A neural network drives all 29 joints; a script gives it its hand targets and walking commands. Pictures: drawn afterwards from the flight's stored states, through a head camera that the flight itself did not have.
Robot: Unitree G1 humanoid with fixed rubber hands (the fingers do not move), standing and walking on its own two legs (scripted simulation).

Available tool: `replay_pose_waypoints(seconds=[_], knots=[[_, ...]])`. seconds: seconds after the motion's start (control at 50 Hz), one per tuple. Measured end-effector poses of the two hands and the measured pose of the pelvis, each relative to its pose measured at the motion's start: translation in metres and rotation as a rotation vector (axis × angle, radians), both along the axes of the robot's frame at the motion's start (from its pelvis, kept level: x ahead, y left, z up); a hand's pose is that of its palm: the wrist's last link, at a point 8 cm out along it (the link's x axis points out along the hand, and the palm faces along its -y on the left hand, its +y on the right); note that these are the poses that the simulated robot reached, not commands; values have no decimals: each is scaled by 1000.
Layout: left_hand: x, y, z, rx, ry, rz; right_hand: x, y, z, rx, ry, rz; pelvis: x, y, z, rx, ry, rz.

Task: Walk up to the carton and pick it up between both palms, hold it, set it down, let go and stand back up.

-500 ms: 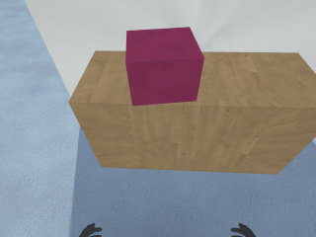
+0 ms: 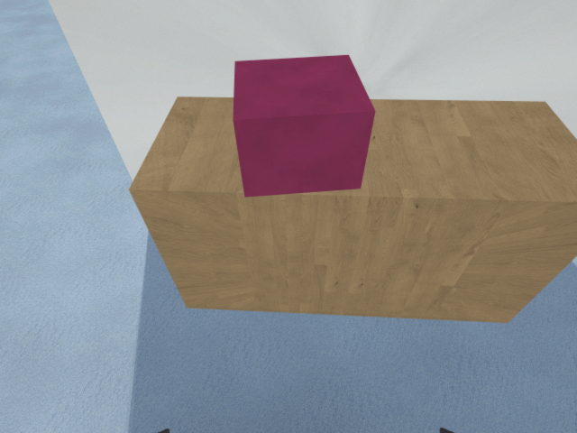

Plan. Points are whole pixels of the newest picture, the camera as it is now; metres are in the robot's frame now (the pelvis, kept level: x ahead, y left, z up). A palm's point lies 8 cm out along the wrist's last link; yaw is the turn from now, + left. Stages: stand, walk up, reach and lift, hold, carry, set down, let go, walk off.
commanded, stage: stand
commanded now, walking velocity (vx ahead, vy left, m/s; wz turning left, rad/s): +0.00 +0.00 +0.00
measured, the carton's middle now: (297, 124) +0.82 +0.00 -0.02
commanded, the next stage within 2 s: none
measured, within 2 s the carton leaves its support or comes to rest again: neither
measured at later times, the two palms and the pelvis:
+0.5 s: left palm out of the picture +0.04 +0.23 -0.13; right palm out of the picture +0.05 -0.22 -0.13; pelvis +0.00 +0.00 +0.01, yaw +0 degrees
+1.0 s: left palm out of the picture -0.01 +0.21 -0.13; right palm out of the picture +0.00 -0.20 -0.13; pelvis +0.00 +0.00 +0.01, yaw +0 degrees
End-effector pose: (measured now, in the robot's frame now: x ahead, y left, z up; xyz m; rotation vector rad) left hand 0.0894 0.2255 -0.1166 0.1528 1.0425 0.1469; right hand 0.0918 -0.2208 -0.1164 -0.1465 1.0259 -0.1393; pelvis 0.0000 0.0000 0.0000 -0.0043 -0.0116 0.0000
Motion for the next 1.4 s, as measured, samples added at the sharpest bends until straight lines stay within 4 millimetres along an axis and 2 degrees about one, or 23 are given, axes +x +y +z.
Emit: replay_pose_waypoints(seconds=[0.24,0.52,0.9,1.14,1.4], knots=[[-17,3,-4,1,65,34,-15,-1,-4,-2,59,-29,2,1,4,1,-8,0],[-48,2,-10,-4,182,73,-46,-1,-10,2,173,-66,4,1,10,3,-20,0],[-88,-15,-16,-42,325,94,-88,13,-17,38,317,-90,4,1,14,5,-38,-1],[-103,-22,-18,-55,375,94,-106,21,-19,52,372,-92,2,2,15,5,-39,-2],[-111,-25,-18,-62,399,91,-115,25,-19,57,398,-88,0,2,16,5,-36,-3]])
